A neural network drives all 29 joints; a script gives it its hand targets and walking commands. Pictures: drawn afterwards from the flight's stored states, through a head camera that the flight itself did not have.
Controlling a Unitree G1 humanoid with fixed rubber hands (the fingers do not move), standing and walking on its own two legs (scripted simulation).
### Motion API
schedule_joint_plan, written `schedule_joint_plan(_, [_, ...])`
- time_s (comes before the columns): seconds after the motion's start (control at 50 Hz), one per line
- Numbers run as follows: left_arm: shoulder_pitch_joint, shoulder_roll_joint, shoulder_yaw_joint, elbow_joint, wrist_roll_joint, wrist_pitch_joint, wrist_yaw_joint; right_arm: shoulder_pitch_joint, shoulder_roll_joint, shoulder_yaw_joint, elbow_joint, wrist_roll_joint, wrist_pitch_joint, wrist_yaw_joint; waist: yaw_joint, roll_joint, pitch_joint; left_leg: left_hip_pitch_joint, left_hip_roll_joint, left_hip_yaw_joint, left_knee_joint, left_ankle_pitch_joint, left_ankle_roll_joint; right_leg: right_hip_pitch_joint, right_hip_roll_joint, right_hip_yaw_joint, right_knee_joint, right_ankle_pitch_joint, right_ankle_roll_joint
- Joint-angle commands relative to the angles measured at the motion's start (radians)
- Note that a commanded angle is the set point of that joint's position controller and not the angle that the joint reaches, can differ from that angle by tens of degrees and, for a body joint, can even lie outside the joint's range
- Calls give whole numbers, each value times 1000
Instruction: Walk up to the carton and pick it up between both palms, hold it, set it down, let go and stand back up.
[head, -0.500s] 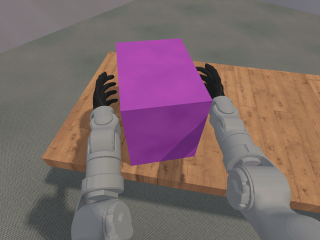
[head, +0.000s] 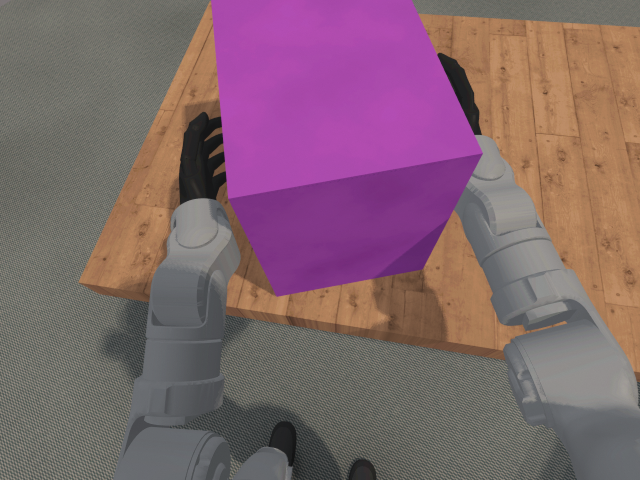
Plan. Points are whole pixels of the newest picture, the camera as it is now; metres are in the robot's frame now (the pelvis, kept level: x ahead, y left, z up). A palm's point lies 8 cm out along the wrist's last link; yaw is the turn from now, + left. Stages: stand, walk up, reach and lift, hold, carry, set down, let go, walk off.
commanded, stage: set down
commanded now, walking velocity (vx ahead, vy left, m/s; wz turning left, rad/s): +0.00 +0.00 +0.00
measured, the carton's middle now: (327, 141) +0.48 +0.07 +0.09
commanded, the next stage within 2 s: none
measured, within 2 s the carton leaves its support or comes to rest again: neither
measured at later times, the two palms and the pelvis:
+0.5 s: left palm (171, 190) +0.36 +0.20 +0.14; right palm (488, 146) +0.47 -0.10 +0.12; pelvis -0.04 +0.01 -0.01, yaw -3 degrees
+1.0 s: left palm (142, 108) +0.39 +0.20 +0.22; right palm (563, 52) +0.50 -0.13 +0.21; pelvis -0.02 +0.02 +0.00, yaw -2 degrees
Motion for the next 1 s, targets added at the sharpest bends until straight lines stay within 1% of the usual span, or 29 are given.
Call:
schedule_joint_plan(0.0, [-352, 85, -84, -407, -57, 89, -5, -545, -219, -7, -288, 60, 3, -4, 13, -118, -995, 636, -34, -43, 147, 637, 46, 180, -41, 38, 48, 786, 116])
schedule_joint_plan(0.02, [-349, 89, -84, -444, -74, 117, -4, -555, -225, 3, -329, 75, 10, -4, 32, -114, -1021, 679, -28, -44, 159, 679, 46, 134, -35, 35, 27, 749, 105])
schedule_joint_plan(0.04, [-361, 86, -91, -517, -90, 141, 2, -557, -247, -17, -370, 85, 16, -1, 25, -96, -1076, 716, -22, -48, 175, 744, 33, 100, -26, 27, 20, 761, 93])
schedule_joint_plan(0.08, [-363, 93, -74, -464, -101, 185, -3, -556, -257, -14, -344, 87, 44, 3, 19, -133, -1044, 666, -26, -39, 156, 666, 37, 132, -34, 44, 5, 703, 87])
schedule_joint_plan(0.1, [-358, 105, -71, -479, -105, 204, -6, -558, -285, -24, -367, 81, 51, 9, 17, -150, -1086, 633, -29, -33, 143, 642, 39, 190, -37, 52, 22, 750, 92])
schedule_joint_plan(0.12, [-325, 92, -64, -410, -100, 217, -12, -530, -272, -11, -315, 73, 69, 13, 13, -176, -1019, 592, -32, -32, 129, 601, 48, 221, -41, 57, 36, 749, 100])
schedule_joint_plan(0.14, [-331, 104, -47, -469, -97, 236, -14, -523, -311, -39, -338, 62, 71, 14, 2, -168, -1046, 569, -37, -25, 103, 566, 48, 261, -46, 63, 44, 781, 107])
schedule_joint_plan(0.16, [-305, 98, -49, -410, -93, 250, -21, -510, -299, -20, -281, 59, 85, 17, -4, -194, -986, 564, -36, -28, 102, 544, 56, 253, -47, 64, 44, 757, 111])
schedule_joint_plan(0.18, [-326, 97, -57, -424, -105, 261, -25, -527, -326, -42, -278, 49, 85, 19, -15, -179, -977, 583, -32, -30, 97, 523, 56, 203, -49, 59, 34, 719, 111])
schedule_joint_plan(0.2, [-358, 114, -57, -400, -112, 258, -29, -539, -327, -42, -260, 52, 93, 26, -8, -192, -977, 562, -35, -23, 96, 482, 59, 209, -51, 64, 23, 651, 105])
schedule_joint_plan(0.22, [-353, 141, -38, -403, -113, 263, -28, -549, -326, -23, -302, 62, 93, 28, 17, -231, -1003, 504, -47, -8, 85, 446, 64, 306, -54, 83, 22, 679, 109])
schedule_joint_plan(0.24, [-348, 147, -38, -358, -119, 251, -29, -532, -318, -19, -295, 58, 99, 29, 7, -259, -989, 427, -58, 0, 74, 398, 71, 379, -64, 99, 42, 718, 121])
schedule_joint_plan(0.28, [-348, 164, -13, -387, -106, 229, -21, -539, -301, -24, -358, 40, 88, 27, 18, -296, -1007, 323, -70, 10, 38, 328, 87, 488, -74, 115, 92, 787, 152])
schedule_joint_plan(0.32, [-423, 193, -16, -367, -118, 209, -11, -588, -305, -38, -356, 43, 99, 37, 27, -279, -1016, 338, -67, 11, 43, 308, 86, 420, -66, 103, 87, 649, 147])
schedule_joint_plan(0.36, [-478, 217, -7, -352, -126, 190, 8, -613, -300, -27, -346, 68, 112, 64, 79, -246, -1038, 350, -67, 20, 54, 303, 77, 383, -54, 105, 62, 488, 116])
schedule_joint_plan(0.4, [-562, 242, 4, -302, -137, 191, 24, -682, -322, -48, -341, 69, 129, 86, 92, -242, -1037, 289, -70, 25, 54, 242, 76, 390, -58, 123, 65, 398, 108])
schedule_joint_plan(0.42, [-554, 239, 1, -241, -137, 189, 30, -670, -318, -41, -297, 72, 144, 96, 91, -253, -1005, 271, -70, 25, 49, 210, 79, 396, -59, 129, 64, 353, 110])
schedule_joint_plan(0.48, [-660, 224, -39, -161, -170, 184, 42, -712, -339, -104, -181, 49, 167, 124, 58, -192, -973, 307, -62, 24, 48, 129, 66, 292, -47, 111, 44, 162, 92])
schedule_joint_plan(0.52, [-717, 219, -59, -62, -187, 170, 43, -745, -337, -121, -106, 24, 179, 147, 53, -209, -935, 295, -62, 25, 40, 38, 75, 251, -50, 112, 27, 78, 88])
schedule_joint_plan(0.56, [-754, 214, -78, -39, -188, 167, 57, -761, -365, -153, -67, -4, 176, 161, 28, -194, -944, 305, -61, 21, 34, 0, 72, 260, -44, 104, 33, 73, 87])
schedule_joint_plan(0.58, [-758, 225, -63, -30, -186, 169, 63, -776, -365, -150, -77, -7, 173, 165, 43, -220, -967, 305, -64, 28, 39, 13, 76, 282, -44, 106, 35, 107, 94])
schedule_joint_plan(0.6, [-754, 219, -59, 7, -183, 172, 69, -784, -372, -155, -57, -11, 172, 167, 34, -230, -955, 313, -64, 26, 44, 34, 73, 278, -39, 98, 42, 127, 97])
schedule_joint_plan(0.68, [-786, 214, -46, 46, -145, 186, 62, -790, -398, -139, 69, -14, 175, 185, 26, -197, -884, 393, -67, 23, 47, 138, 51, 262, -33, 76, 29, 217, 96])
schedule_joint_plan(0.7, [-792, 226, -23, 36, -132, 185, 65, -800, -392, -118, 69, -3, 174, 189, 49, -202, -882, 402, -69, 29, 46, 170, 51, 288, -32, 75, 31, 244, 101])
schedule_joint_plan(0.74, [-823, 213, -30, 48, -129, 183, 67, -813, -391, -116, 107, 2, 175, 201, 35, -195, -847, 416, -70, 21, 44, 190, 45, 276, -33, 71, 27, 252, 101])
schedule_joint_plan(0.76, [-821, 223, -10, 31, -128, 182, 69, -817, -383, -96, 92, 9, 176, 202, 54, -219, -859, 428, -72, 27, 44, 216, 50, 298, -32, 73, 25, 290, 107])
schedule_joint_plan(0.78, [-837, 222, -11, 59, -128, 184, 67, -824, -383, -92, 120, 16, 183, 204, 43, -225, -828, 425, -73, 25, 39, 214, 48, 297, -31, 71, 25, 300, 110])
schedule_joint_plan(0.88, [-829, 219, -4, 71, -111, 206, 50, -818, -380, -56, 157, 48, 194, 211, 54, -196, -794, 486, -74, 25, 33, 275, 42, 305, -34, 67, 10, 376, 116])
schedule_joint_plan(0.98, [-821, 233, 4, 53, -116, 222, 25, -834, -385, -32, 86, 80, 193, 213, 68, -201, -821, 514, -76, 27, 31, 321, 45, 315, -36, 67, 7, 447, 121])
